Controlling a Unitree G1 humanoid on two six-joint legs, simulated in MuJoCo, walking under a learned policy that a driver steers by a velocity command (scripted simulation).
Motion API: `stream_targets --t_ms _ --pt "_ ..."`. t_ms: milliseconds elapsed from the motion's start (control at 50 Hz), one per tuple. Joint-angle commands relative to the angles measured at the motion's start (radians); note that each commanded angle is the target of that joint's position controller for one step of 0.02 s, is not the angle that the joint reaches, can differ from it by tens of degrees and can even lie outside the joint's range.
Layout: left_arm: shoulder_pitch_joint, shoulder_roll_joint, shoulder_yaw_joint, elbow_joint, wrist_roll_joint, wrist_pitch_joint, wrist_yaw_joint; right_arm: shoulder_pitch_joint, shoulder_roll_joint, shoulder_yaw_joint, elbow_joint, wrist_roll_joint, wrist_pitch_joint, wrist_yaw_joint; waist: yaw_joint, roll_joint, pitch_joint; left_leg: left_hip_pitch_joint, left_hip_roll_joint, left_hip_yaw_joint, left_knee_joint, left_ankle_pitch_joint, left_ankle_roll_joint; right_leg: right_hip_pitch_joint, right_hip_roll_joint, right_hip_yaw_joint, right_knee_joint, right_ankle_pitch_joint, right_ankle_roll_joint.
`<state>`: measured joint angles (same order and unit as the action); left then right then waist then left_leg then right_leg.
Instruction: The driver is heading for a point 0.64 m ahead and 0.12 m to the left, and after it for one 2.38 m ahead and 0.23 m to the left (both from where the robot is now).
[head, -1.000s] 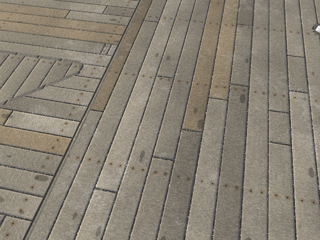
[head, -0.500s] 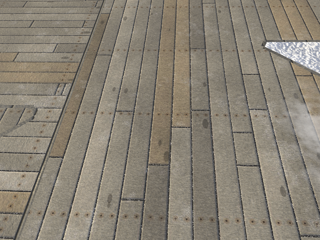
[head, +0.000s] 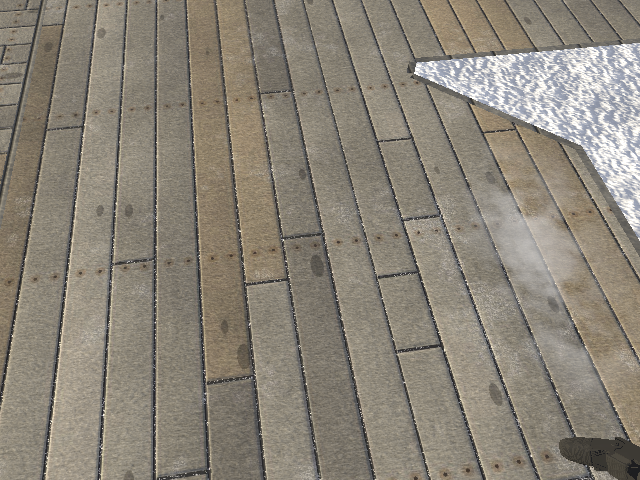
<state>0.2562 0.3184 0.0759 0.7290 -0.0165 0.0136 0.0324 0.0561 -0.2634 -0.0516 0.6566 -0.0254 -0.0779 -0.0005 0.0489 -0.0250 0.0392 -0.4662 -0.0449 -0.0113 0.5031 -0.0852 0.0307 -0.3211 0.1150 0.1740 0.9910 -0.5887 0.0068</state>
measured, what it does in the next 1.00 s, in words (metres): steps on the spot, turning left: right foot, then right foot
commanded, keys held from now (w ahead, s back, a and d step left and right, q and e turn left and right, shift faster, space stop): no key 0.30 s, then q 0.70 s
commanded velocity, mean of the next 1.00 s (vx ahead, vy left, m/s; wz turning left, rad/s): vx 0.02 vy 0.00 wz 0.20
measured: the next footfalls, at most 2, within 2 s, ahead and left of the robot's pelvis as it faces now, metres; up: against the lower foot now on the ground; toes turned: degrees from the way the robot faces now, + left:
right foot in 0.26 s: +0.08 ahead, -0.14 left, +0.00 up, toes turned -1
right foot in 0.98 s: +0.15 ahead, -0.13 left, +0.00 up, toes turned +21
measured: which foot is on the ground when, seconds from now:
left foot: down 0.00-0.98, up 1.00-1.00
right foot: up 0.00-0.24, down 0.26-0.62, up 0.64-0.96, down 0.98-1.00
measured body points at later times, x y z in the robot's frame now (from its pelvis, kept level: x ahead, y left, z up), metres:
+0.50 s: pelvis +0.06 -0.02 +0.00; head +0.07 -0.02 +0.45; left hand +0.19 +0.23 -0.10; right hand +0.18 -0.29 -0.11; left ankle +0.11 +0.10 -0.72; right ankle +0.04 -0.14 -0.72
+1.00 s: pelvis +0.07 -0.04 +0.01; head +0.10 -0.04 +0.46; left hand +0.15 +0.27 -0.08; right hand +0.32 -0.26 -0.08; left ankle +0.11 +0.10 -0.72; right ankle +0.12 -0.15 -0.73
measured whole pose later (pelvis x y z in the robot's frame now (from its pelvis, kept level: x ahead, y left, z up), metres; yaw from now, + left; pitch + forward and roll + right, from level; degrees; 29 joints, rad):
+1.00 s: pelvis +0.07 -0.04 +0.01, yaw +17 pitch +2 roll -1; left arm 0.17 0.27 0.07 0.67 0.00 -0.01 0.02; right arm 0.14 -0.31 -0.08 0.63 0.02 0.05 -0.03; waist -0.01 0.03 0.02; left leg -0.40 -0.11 -0.22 0.56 -0.22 0.00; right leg -0.29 0.04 0.06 0.52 -0.27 0.02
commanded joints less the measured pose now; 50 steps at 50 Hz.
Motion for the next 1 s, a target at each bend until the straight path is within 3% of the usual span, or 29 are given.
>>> stream_targets --t_ms 20,60,120,180,220,240,260,280,300,320,340,400,440,540,580,600,620,640,660,680,700,720,740,780,840,900,960,980,1000 --pt "0.079 0.14 0.033 -0.04 -0.005 0.027 0.006 0.052 -0.081 -0.016 -0.063 0.006 0.021 -0.004 -0.034 0.092 -0.2 0.388 0.341 -0.389 -0.162 0.078 0.205 -0.267 -0.09 -0.027 0.288 0.026 0.065" --pt "0.056 0.095 0.023 -0.055 0.004 0.045 0.006 0.004 -0.103 -0.016 -0.049 -0.003 0.034 -0.002 -0.01 0.133 -0.112 0.187 0.263 -0.266 -0.221 -0.005 0.182 -0.165 -0.113 -0.064 0.178 0.097 0.072" --pt "0.059 0.029 -0.002 -0.051 0.015 0.034 0.001 -0.004 -0.105 -0.019 -0.033 -0.002 0.037 -0.003 -0.013 0.17 -0.132 0.153 0.224 -0.17 -0.223 0.052 0.191 -0.04 -0.122 -0.124 -0.065 0.115 0.065" --pt "0.019 0.039 -0.007 -0.057 0.016 0.024 -0.009 0.031 -0.133 -0.025 -0.014 0.013 0.046 -0.005 -0.044 0.176 -0.164 0.198 0.257 -0.197 -0.206 0.004 0.21 0.027 -0.13 -0.141 -0.25 0.202 0.041" --pt "0.045 0.039 -0.005 -0.04 0.019 0.022 -0.018 0.022 -0.132 -0.019 -0.008 0.024 0.056 -0.006 -0.016 0.159 -0.152 0.15 0.245 -0.184 -0.189 -0.121 0.179 0.132 -0.114 -0.172 -0.425 0.342 0.009" --pt "0.042 0.042 -0.004 -0.04 0.026 0.022 -0.021 0.045 -0.116 -0.012 0.005 0.028 0.057 -0.006 -0.012 0.146 -0.136 0.104 0.223 -0.171 -0.182 -0.2 0.138 0.187 -0.11 -0.17 -0.496 0.376 -0.015" --pt "0.029 0.063 -0.004 -0.057 0.042 0.021 -0.019 0.077 -0.088 -0.001 0.02 0.022 0.052 -0.002 -0.017 0.101 -0.124 0.052 0.192 -0.145 -0.152 -0.276 0.071 0.233 -0.169 -0.093 -0.546 0.426 -0.049" --pt "-0.008 0.141 0.009 -0.075 0.048 0.023 -0.011 0.11 -0.063 0.006 0.014 0.004 0.045 0.005 -0.075 -0.058 -0.098 0.024 0.099 -0.043 -0.063 -0.333 -0.001 0.184 -0.286 0.046 -0.585 0.391 -0.107" --pt "-0.044 0.077 -0.007 -0.063 0.047 0.017 -0.016 0.092 -0.044 0.009 0.016 -0.001 0.041 0.006 -0.086 -0.156 -0.088 0.174 0.061 0.018 -0.032 -0.24 -0.043 0.0 -0.302 0.074 -0.655 0.183 -0.145" --pt "-0.086 0.017 -0.026 -0.074 0.055 0.005 -0.021 0.071 -0.052 0.01 0.023 -0.003 0.042 0.007 -0.081 -0.138 -0.048 0.228 0.068 -0.001 -0.031 -0.16 -0.052 -0.051 -0.26 0.036 -0.68 0.062 -0.11" --pt "-0.082 0.014 -0.026 -0.065 0.059 -0.005 -0.023 0.068 -0.057 0.007 0.034 0.001 0.044 0.006 -0.074 -0.135 -0.029 0.233 0.067 0.0 -0.025 -0.13 -0.049 -0.054 -0.231 0.001 -0.673 0.037 -0.075" --pt "-0.034 0.084 -0.004 -0.06 0.04 -0.021 -0.009 0.065 -0.115 -0.011 0.033 0.022 0.051 0.001 -0.049 -0.09 0.016 0.119 0.061 -0.021 0.011 -0.103 -0.015 0.022 -0.227 -0.03 -0.63 0.195 -0.061" --pt "0.003 0.112 0.011 -0.06 0.03 -0.017 0.006 0.065 -0.113 -0.016 0.024 0.031 0.051 0.003 -0.033 -0.08 -0.003 0.058 0.049 -0.013 0.075 -0.084 -0.011 0.084 -0.279 -0.011 -0.609 0.333 -0.102" --pt "-0.031 0.101 0.026 -0.095 0.017 -0.005 0.031 0.095 -0.095 -0.027 -0.005 0.031 0.07 0.019 -0.038 -0.101 -0.05 -0.002 0.066 0.01 0.23 -0.202 0.001 0.134 -0.403 0.018 -0.54 0.633 -0.183" --pt "-0.04 0.102 0.032 -0.104 0.012 -0.004 0.034 0.112 -0.105 -0.034 -0.016 0.033 0.075 0.026 -0.045 -0.053 -0.059 0.049 0.072 0.0 0.179 -0.075 0.028 0.105 -0.377 -0.039 -0.478 0.629 -0.15" --pt "-0.023 0.101 0.036 -0.11 0.02 -0.004 0.035 0.121 -0.141 -0.047 -0.019 0.035 0.075 0.024 -0.032 0.026 -0.071 0.091 0.088 -0.055 0.137 0.132 0.049 0.08 -0.312 -0.117 -0.417 0.568 -0.104" --pt "-0.028 0.081 0.034 -0.126 0.029 -0.004 0.035 0.139 -0.179 -0.061 -0.02 0.035 0.078 0.019 -0.026 0.15 -0.091 0.152 0.138 -0.193 0.056 0.232 0.106 0.01 -0.209 -0.229 -0.29 0.484 -0.035" --pt "-0.09 0.059 0.028 -0.146 0.03 -0.004 0.034 0.208 -0.21 -0.068 -0.023 0.024 0.077 0.014 -0.08 0.248 -0.125 0.279 0.239 -0.417 -0.054 0.346 0.219 -0.128 -0.083 -0.266 -0.09 0.268 0.035" --pt "-0.146 0.018 0.013 -0.174 0.026 -0.004 0.029 0.293 -0.225 -0.067 -0.01 0.007 0.064 0.015 -0.13 0.306 -0.189 0.442 0.343 -0.598 -0.131 0.384 0.316 -0.292 -0.035 -0.149 0.116 -0.115 0.044" --pt "-0.116 0.024 0.012 -0.166 0.017 -0.004 0.023 0.263 -0.229 -0.063 -0.025 0.006 0.047 0.014 -0.112 0.206 -0.228 0.481 0.357 -0.595 -0.121 0.339 0.314 -0.332 -0.064 -0.062 0.244 -0.112 0.041" --pt "-0.099 0.042 0.016 -0.149 0.012 -0.003 0.021 0.198 -0.223 -0.062 -0.043 0.019 0.042 0.009 -0.083 0.127 -0.204 0.445 0.333 -0.522 -0.103 0.32 0.278 -0.345 -0.086 -0.054 0.271 -0.049 0.038" --pt "-0.096 0.058 0.021 -0.141 0.017 -0.005 0.023 0.149 -0.212 -0.058 -0.054 0.03 0.046 0.0 -0.064 0.085 -0.181 0.392 0.303 -0.466 -0.105 0.295 0.239 -0.332 -0.105 -0.054 0.217 0.023 0.039" --pt "-0.098 0.063 0.024 -0.137 0.021 -0.008 0.028 0.115 -0.195 -0.053 -0.06 0.04 0.058 -0.009 -0.052 0.089 -0.171 0.355 0.265 -0.421 -0.114 0.252 0.209 -0.296 -0.116 -0.064 0.142 0.072 0.046" --pt "-0.086 0.036 0.017 -0.128 0.016 -0.012 0.022 0.099 -0.194 -0.056 -0.066 0.035 0.085 -0.019 -0.044 0.13 -0.159 0.299 0.204 -0.372 -0.128 0.208 0.187 -0.218 -0.09 -0.102 0.015 0.123 0.066" --pt "-0.09 0.018 0.008 -0.123 0.008 -0.02 0.009 0.095 -0.204 -0.066 -0.076 0.036 0.102 -0.031 -0.056 0.155 -0.169 0.27 0.185 -0.385 -0.138 0.098 0.18 -0.125 -0.069 -0.102 -0.169 0.165 0.071" --pt "-0.079 0.041 0.015 -0.122 0.004 -0.028 -0.006 0.079 -0.21 -0.073 -0.086 0.039 0.114 -0.03 -0.062 0.199 -0.155 0.234 0.186 -0.453 -0.157 -0.01 0.176 -0.054 -0.055 -0.1 -0.3 0.21 0.061" --pt "-0.018 0.048 0.028 -0.101 0.006 -0.04 -0.019 0.047 -0.199 -0.072 -0.095 0.057 0.127 -0.03 -0.022 0.198 -0.133 0.164 0.143 -0.468 -0.126 -0.115 0.124 0.087 -0.054 -0.128 -0.552 0.36 0.02" --pt "0.003 0.082 0.04 -0.097 0.016 -0.04 -0.016 0.066 -0.174 -0.066 -0.093 0.058 0.126 -0.032 -0.022 0.155 -0.137 0.083 0.098 -0.433 -0.072 -0.221 0.076 0.186 -0.133 -0.079 -0.609 0.394 -0.013" --pt "0.017 0.151 0.054 -0.114 0.036 -0.034 -0.008 0.111 -0.115 -0.051 -0.09 0.045 0.123 -0.029 -0.046 -0.051 -0.15 -0.05 -0.014 -0.291 0.175 -0.432 0.011 0.273 -0.366 0.142 -0.678 0.385 -0.099"
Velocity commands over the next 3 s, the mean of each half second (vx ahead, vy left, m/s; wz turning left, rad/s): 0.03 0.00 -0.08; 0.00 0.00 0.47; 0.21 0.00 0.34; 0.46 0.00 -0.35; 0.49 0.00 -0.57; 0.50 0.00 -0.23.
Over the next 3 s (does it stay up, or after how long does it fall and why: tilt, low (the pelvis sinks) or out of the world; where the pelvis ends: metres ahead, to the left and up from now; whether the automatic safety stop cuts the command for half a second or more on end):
stays up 0.89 0.12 0.01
